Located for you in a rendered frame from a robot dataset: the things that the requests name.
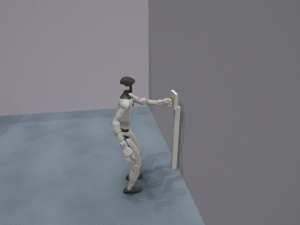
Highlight panel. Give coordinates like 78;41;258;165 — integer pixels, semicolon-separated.
171;90;181;170

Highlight right robot shin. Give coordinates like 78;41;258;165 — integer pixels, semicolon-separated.
127;165;143;190

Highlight right robot hand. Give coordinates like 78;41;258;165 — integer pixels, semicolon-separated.
123;146;137;164

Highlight left robot hand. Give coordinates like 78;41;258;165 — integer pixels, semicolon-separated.
162;98;173;108

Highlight robot right upper arm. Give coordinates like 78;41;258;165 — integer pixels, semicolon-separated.
112;99;130;126

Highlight robot left foot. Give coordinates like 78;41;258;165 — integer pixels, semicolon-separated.
126;174;143;180

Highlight robot left forearm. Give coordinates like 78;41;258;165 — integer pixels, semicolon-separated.
146;98;163;106

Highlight robot right forearm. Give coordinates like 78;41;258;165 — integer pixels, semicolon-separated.
112;122;128;149

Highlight robot left upper arm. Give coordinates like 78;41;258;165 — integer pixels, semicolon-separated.
128;93;147;105

